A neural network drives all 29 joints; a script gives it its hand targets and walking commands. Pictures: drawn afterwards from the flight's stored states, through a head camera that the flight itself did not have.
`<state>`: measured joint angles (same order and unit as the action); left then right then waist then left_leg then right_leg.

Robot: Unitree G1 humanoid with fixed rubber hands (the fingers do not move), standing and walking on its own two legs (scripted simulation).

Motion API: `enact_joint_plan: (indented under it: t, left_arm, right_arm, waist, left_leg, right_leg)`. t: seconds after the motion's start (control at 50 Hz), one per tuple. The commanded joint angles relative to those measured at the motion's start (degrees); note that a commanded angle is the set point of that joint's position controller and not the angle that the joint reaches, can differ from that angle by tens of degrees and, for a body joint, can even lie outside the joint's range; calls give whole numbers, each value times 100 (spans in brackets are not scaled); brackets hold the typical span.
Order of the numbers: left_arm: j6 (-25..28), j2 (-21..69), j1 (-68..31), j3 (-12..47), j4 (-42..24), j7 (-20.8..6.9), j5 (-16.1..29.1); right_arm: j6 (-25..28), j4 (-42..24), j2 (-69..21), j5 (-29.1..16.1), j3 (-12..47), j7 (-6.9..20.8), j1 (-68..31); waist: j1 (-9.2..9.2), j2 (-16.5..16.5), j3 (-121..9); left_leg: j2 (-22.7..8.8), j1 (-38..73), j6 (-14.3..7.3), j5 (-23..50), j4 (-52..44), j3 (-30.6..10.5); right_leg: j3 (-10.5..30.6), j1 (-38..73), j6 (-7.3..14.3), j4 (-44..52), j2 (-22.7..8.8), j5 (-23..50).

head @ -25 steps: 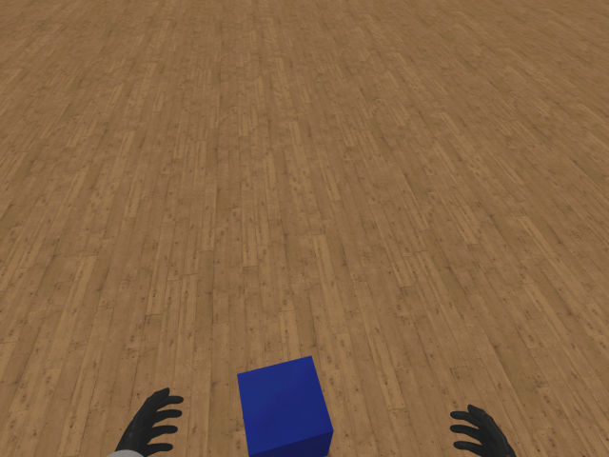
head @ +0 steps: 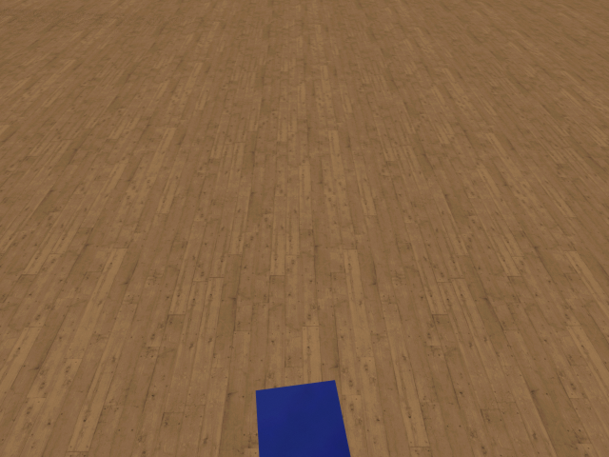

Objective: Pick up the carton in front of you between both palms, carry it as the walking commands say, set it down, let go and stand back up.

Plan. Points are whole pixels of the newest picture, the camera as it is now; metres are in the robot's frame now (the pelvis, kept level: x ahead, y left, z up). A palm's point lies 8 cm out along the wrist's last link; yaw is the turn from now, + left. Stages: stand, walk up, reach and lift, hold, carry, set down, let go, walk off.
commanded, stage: stand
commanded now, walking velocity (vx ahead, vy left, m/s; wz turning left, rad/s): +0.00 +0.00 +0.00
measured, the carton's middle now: (299, 440) +0.34 +0.02 -0.63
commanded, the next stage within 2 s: none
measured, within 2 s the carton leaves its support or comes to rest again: neither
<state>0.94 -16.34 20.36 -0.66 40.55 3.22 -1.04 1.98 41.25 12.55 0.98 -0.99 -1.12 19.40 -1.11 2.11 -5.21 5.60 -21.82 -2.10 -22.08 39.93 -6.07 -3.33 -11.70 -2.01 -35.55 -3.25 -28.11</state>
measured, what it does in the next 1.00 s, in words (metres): stands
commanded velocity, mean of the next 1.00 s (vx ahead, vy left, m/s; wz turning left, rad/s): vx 0.00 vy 0.00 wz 0.00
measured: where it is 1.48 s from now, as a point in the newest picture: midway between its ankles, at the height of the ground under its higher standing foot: outside the picture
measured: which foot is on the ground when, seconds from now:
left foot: down 0.00-1.00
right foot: down 0.00-1.00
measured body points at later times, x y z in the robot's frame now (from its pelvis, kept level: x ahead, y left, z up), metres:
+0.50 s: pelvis -0.01 +0.00 +0.00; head +0.00 +0.01 +0.45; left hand +0.00 +0.27 -0.14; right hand +0.06 -0.26 -0.12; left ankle -0.02 +0.10 -0.72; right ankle -0.11 -0.13 -0.72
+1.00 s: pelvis -0.02 -0.01 +0.01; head -0.02 +0.01 +0.46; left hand -0.08 +0.24 -0.15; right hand +0.02 -0.25 -0.13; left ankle -0.02 +0.10 -0.72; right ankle -0.11 -0.13 -0.72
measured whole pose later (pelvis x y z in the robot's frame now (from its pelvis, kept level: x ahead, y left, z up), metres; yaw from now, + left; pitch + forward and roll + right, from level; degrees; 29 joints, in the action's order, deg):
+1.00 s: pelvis -0.02 -0.01 +0.01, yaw +5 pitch +1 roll -1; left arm -1.5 -13.5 23.7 0.0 56.2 2.8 -1.5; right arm -0.7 52.6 10.9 0.7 0.1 -2.5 19.7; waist -0.9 1.3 -0.8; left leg 5.4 -19.2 -0.8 -18.3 37.2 -10.4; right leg -8.2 -6.3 -0.8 -30.6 -2.3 -24.9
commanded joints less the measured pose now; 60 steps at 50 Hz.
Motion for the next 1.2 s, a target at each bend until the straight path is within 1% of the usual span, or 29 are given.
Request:
enact_joint_plan:
  t: [0.0,0.16,0.38,0.56,0.94,1.18]
  left_arm:
    - [0,-627,310,-158,-220,41,11]
    - [-101,-602,353,-157,-39,58,-2]
    - [-179,-576,483,-146,292,42,-27]
    - [-203,-512,631,-115,639,14,-41]
    - [-220,-261,845,-34,1485,-26,-45]
    - [-231,-91,851,5,1859,-18,-46]
  right_arm:
    - [8,-228,745,-7,-204,-52,369]
    - [-80,-141,735,6,-188,-104,327]
    - [-152,58,740,23,-165,-133,371]
    - [-191,283,699,14,-132,-135,376]
    - [-232,972,451,-32,-19,-160,358]
    - [-248,1389,270,-48,44,-192,342]
  waist:
    - [28,-167,92]
    - [21,-279,203]
    - [16,-300,429]
    - [24,-318,598]
    - [26,-296,818]
    - [19,-283,899]
  left_leg:
    - [-575,92,-127,3297,-396,-499]
    - [-529,34,-160,3051,-421,-603]
    - [-475,-64,-167,2563,-549,-726]
    - [-474,-75,-163,2301,-694,-821]
    - [-503,8,-125,2240,-827,-807]
    - [-528,31,-93,2292,-834,-741]
  right_leg:
    - [120,208,102,177,-169,2524]
    - [10,305,156,306,-153,2226]
    - [-55,356,259,556,-180,1738]
    - [-69,372,310,745,-203,1410]
    - [-91,502,371,970,-260,1441]
    - [-108,542,410,1016,-274,1508]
